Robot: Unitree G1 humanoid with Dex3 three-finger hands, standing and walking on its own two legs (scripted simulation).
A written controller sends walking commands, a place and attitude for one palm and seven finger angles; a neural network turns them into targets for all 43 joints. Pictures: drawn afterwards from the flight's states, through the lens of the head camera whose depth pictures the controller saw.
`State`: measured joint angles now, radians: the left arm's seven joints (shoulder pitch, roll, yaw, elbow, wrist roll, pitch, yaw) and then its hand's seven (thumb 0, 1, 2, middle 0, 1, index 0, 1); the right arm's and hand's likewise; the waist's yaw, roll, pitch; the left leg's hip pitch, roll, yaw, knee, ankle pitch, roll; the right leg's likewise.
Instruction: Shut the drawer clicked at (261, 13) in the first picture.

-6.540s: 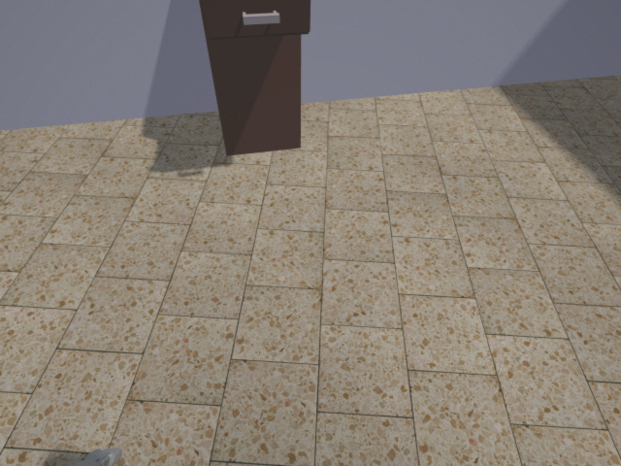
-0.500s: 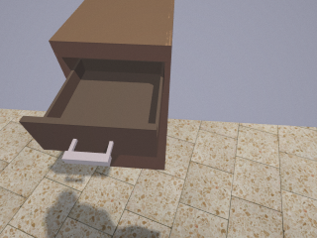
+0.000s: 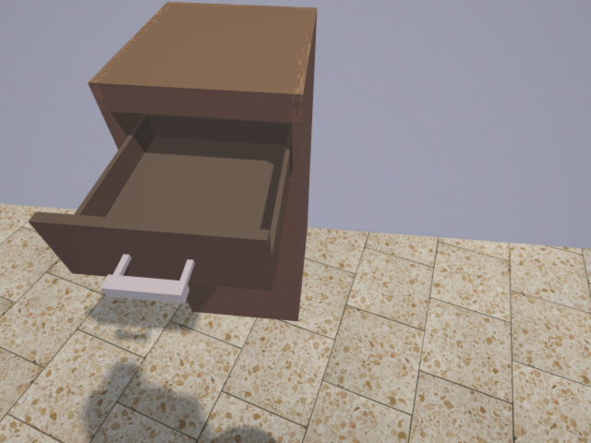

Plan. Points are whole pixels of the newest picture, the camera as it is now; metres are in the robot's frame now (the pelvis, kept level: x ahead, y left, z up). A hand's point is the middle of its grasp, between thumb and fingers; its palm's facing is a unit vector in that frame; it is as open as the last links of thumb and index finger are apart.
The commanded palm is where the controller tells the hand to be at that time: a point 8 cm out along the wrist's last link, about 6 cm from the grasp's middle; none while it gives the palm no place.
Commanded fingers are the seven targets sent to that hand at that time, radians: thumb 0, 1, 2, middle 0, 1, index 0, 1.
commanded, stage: look again from close up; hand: left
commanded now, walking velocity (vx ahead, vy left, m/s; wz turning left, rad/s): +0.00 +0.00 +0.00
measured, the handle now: (151, 276) +0.34 +0.25 +0.01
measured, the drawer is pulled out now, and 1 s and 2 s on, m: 0.29 0.29 0.29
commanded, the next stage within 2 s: come to a stop and stand still in 0.50 s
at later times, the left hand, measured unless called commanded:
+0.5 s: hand out of the picture -0.01 +0.21 -0.18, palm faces +0.05 -0.98 -0.19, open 7.4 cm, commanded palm none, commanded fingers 0.00 0.90 0.90 -0.20 -0.30 -0.20 -0.30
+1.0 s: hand out of the picture -0.01 +0.23 -0.18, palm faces +0.04 -0.98 -0.18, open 7.4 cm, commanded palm none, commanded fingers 0.00 0.90 0.90 -0.20 -0.30 -0.20 -0.30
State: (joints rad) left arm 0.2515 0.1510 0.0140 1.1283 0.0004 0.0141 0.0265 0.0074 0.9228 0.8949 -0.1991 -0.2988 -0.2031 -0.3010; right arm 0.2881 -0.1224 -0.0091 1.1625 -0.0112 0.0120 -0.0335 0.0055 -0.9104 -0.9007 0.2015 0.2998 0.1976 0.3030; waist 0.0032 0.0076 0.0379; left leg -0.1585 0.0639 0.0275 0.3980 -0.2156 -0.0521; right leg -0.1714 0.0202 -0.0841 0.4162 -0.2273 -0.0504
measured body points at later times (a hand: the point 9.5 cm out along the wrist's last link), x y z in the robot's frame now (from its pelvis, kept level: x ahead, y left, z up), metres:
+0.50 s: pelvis -0.01 +0.04 +0.00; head -0.01 +0.04 +0.45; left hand -0.01 +0.26 -0.16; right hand +0.00 -0.18 -0.16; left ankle -0.01 +0.14 -0.74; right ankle +0.00 -0.08 -0.74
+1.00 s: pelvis -0.02 +0.06 +0.00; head -0.03 +0.07 +0.45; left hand -0.02 +0.28 -0.17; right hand +0.00 -0.17 -0.16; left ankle -0.01 +0.14 -0.74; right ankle +0.00 -0.08 -0.74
